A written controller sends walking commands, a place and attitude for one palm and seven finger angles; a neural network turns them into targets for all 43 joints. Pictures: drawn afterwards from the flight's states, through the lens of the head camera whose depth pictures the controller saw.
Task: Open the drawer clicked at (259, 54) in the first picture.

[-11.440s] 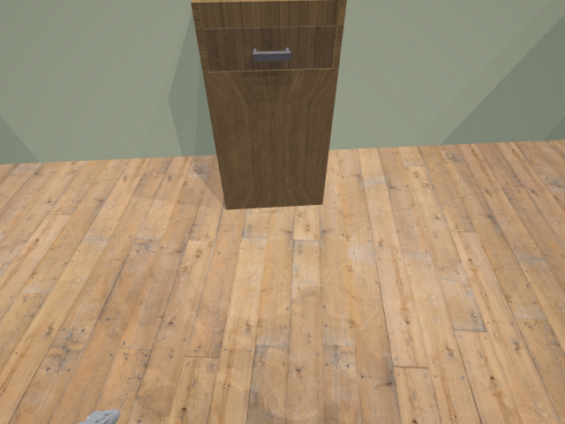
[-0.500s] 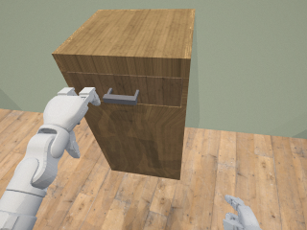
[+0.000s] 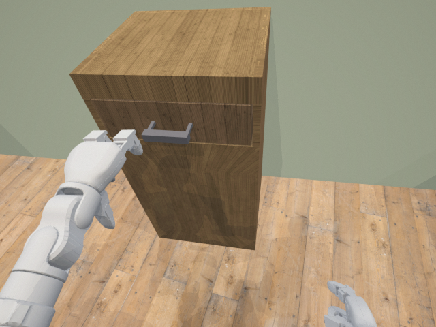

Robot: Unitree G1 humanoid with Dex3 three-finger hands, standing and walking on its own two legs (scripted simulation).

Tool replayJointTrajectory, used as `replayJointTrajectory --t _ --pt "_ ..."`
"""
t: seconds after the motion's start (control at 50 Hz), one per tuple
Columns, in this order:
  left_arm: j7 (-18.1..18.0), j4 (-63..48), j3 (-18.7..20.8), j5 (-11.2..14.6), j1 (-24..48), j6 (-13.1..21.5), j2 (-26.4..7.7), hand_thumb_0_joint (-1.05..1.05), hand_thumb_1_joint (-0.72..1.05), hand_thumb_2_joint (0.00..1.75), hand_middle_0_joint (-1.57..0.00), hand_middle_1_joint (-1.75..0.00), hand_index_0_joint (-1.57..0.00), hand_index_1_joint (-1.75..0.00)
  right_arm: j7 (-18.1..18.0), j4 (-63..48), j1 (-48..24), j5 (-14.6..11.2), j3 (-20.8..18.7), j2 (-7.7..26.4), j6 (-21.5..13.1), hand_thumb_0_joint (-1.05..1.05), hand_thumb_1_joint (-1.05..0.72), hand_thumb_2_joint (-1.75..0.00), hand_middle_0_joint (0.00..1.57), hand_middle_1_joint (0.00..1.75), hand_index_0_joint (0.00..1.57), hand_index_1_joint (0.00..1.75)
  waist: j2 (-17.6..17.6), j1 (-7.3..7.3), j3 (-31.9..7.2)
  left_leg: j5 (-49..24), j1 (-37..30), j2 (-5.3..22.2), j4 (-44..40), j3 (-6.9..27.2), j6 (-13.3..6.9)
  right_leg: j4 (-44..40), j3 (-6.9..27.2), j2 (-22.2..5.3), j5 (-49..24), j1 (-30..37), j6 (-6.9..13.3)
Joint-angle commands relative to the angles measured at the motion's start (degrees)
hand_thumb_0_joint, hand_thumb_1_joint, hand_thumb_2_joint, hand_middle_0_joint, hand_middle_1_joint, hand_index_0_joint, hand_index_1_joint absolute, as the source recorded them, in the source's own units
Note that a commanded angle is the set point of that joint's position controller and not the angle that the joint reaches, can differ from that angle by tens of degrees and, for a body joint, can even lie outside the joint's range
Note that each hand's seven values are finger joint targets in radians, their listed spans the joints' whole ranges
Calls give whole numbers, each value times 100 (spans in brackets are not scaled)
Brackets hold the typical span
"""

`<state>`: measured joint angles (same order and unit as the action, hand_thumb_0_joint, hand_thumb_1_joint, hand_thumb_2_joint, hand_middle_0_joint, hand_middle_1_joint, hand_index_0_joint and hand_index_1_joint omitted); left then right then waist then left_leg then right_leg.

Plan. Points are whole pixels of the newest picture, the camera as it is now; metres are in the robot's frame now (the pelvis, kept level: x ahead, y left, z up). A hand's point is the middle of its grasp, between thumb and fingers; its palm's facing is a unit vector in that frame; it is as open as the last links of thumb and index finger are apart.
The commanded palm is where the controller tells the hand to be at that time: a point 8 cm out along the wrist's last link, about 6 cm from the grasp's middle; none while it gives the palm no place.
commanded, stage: move the hooked fingers above the handle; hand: left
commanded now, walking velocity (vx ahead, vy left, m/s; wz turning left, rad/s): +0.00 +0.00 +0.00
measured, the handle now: (168, 130) +0.58 +0.23 +0.01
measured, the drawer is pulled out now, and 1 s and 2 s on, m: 0.00 0.00 0.00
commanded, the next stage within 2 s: none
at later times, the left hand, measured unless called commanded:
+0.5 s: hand (136, 160) +0.39 +0.23 +0.09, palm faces -0.05 -0.02 -1.00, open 13.8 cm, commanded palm +0.38 +0.25 +0.15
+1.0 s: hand (155, 141) +0.47 +0.22 +0.07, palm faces -0.05 -0.03 -1.00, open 13.8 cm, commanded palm +0.45 +0.24 +0.14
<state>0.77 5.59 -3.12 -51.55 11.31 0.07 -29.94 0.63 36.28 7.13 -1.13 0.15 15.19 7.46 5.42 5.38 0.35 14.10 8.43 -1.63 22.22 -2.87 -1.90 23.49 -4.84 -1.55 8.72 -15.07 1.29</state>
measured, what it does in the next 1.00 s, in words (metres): stands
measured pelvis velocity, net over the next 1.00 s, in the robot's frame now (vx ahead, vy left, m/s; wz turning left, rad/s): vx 0.03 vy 0.01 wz -0.02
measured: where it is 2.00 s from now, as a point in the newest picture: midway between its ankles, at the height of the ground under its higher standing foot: outside the picture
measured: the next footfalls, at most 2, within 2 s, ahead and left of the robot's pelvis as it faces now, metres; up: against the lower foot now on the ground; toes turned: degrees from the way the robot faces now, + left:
none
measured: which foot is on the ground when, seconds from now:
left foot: down 0.00-1.00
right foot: down 0.00-1.00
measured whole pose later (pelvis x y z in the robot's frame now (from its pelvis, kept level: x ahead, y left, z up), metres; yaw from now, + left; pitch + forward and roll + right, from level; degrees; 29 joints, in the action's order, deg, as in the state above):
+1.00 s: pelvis +0.03 +0.01 -0.01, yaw -1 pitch +10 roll +0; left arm -4.5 42.7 -4.4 -57.8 39.6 9.8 -28.5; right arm -1.1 37.5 15.4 -0.9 -2.4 14.7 8.1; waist 2.8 -0.2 -3.9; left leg 19.5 21.2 -1.4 30.3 -4.1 -2.7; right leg 30.8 -3.5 -1.6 13.0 -28.1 0.5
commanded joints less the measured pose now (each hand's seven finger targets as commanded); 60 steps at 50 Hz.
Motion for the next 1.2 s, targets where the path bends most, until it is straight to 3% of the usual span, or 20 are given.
replayJointTrajectory --t 0.0,0.04,0.06,0.12,0.18,0.26,0.34,0.42,0.48,0.52,0.58,0.62,0.72,0.74,0.82,0.86,0.94,1.02,1.12,1.18 --pt "-102 -542 775 -65 2396 224 -1426 0 -50 30 -30 -120 -30 -120 -195 -781 -547 -21 -182 632 -250 0 -90 -90 20 30 20 30 -629 -174 -1200 -759 597 -20 -390 184 17 -276 448 78 -15 1203 85" --pt "-133 -373 1022 -77 2694 393 -1708 0 -50 30 -30 -120 -30 -120 -242 -761 -526 -23 -191 643 -276 0 -90 -90 20 30 20 30 -515 -172 -1347 -708 626 -31 -348 186 8 -281 516 88 25 1257 75" --pt "-148 -284 856 -77 2943 484 -1573 0 -50 30 -30 -120 -30 -120 -263 -750 -489 -13 -180 593 -295 0 -90 -90 20 30 20 30 -523 -208 -1406 -672 641 -61 -325 176 5 -270 507 51 64 1259 64" --pt "-255 146 1109 -76 3163 743 -1808 0 -50 30 -30 -120 -30 -120 -321 -661 -313 -11 -236 601 -343 0 -90 -90 20 30 20 30 -343 -193 -1505 -833 707 -84 -234 155 14 -201 540 51 -188 1264 82" --pt "-331 314 981 -66 3257 845 -1640 0 -50 30 -30 -120 -30 -120 -302 -673 -212 -6 -281 601 -349 0 -90 -90 20 30 20 30 -232 -177 -1727 -1071 762 -93 -144 134 26 -76 542 22 -513 1311 91" --pt "-314 1063 1007 -64 3163 740 -1659 0 -50 30 -30 -120 -30 -120 -303 -654 -81 -36 -315 682 -285 0 -90 -90 20 30 20 30 -768 -222 -1575 -990 1100 -69 -70 72 9 -19 584 -15 -599 1287 52" --pt "-249 970 760 -112 3361 770 -1468 0 -50 30 -30 -120 -30 -120 -272 -756 -34 -40 -385 732 -246 0 -90 -90 20 30 20 30 -636 -240 -1879 -1144 1058 -79 34 61 -19 118 584 4 -799 1256 74" --pt "-311 837 934 -148 3563 952 -1698 0 -50 30 -30 -120 -30 -120 -290 -722 190 -22 -448 742 -206 0 -90 -90 20 30 20 30 -521 -247 -2230 -1353 1003 -94 145 85 -43 279 574 30 -1064 1263 76" --pt "-479 1024 1057 -134 3791 1063 -1778 0 -50 30 -30 -120 -30 -120 -311 -651 329 -27 -477 746 -216 0 -90 -90 20 30 20 30 -575 -284 -2141 -1367 1026 -64 174 121 -42 312 544 67 -982 1066 84" --pt "-616 1322 1076 -193 4067 1071 -1810 0 -50 30 -30 -120 -30 -120 -326 -550 428 -41 -469 740 -211 0 -90 -90 20 30 20 30 -563 -336 -2021 -1313 1100 -63 185 129 -24 337 510 86 -887 881 90" --pt "-849 1559 1144 -354 4369 1042 -1914 0 -50 30 -30 -120 -30 -120 -314 -481 517 -32 -489 723 -226 0 -90 -90 20 30 20 30 -438 -315 -2231 -1457 1077 -59 226 129 -5 430 484 115 -922 839 115" --pt "-933 1784 966 -428 4600 964 -1765 0 -50 30 -30 -120 -30 -120 -296 -427 592 -29 -492 718 -231 0 -90 -90 20 30 20 30 -339 -375 -2245 -1577 1033 -36 263 135 22 478 449 131 -1000 700 134" --pt "-848 2309 544 -517 4718 719 -1419 0 -50 30 -30 -120 -30 -120 -250 -419 730 -32 -514 766 -189 0 -90 -90 20 30 20 30 -344 -462 -2373 -1852 878 21 349 140 38 551 387 164 -1122 485 150" --pt "-791 2389 512 -514 4762 698 -1376 0 -50 30 -30 -120 -30 -120 -249 -448 750 -36 -517 784 -163 0 -90 -90 20 30 20 30 -506 -494 -2423 -1857 905 15 371 168 30 557 380 179 -1116 526 148" --pt "-627 2409 235 -502 5061 782 -1110 0 -50 30 -30 -120 -30 -120 -247 -469 875 -25 -532 773 -106 0 -90 -90 20 30 20 30 -581 -579 -2426 -2100 764 47 483 219 11 618 368 194 -1244 320 136" --pt "-625 2493 310 -468 5236 874 -1182 0 -50 30 -30 -120 -30 -120 -263 -446 947 -19 -533 784 -79 0 -90 -90 20 30 20 30 -665 -625 -2386 -2126 784 56 534 244 2 639 364 197 -1234 240 125" --pt "-848 2615 796 -574 5491 1018 -1700 0 -50 30 -30 -120 -30 -120 -265 -397 1060 29 -528 787 -56 0 -90 -90 20 30 20 30 -456 -518 -2559 -2424 925 44 622 271 48 788 367 219 -1368 282 161" --pt "-1186 2738 812 -729 5567 949 -1595 0 -50 30 -30 -120 -30 -120 -169 -303 1202 63 -573 726 -75 0 -90 -90 20 30 20 30 -32 -482 -2887 -3379 653 133 807 335 204 963 332 253 -1569 23 166" --pt "-1239 3377 495 -782 5746 584 -1321 0 -50 30 -30 -120 -30 -120 -114 -191 1357 69 -599 812 -51 0 -90 -90 20 30 20 30 -372 -704 -2736 -3064 878 155 841 259 136 910 321 263 -1576 -70 132" --pt "-1084 3424 338 -771 5900 552 -1213 0 -50 30 -30 -120 -30 -120 -137 -194 1439 63 -636 846 -4 0 -90 -90 20 30 20 30 -568 -812 -2982 -2984 837 134 896 244 46 881 351 262 -1693 70 98"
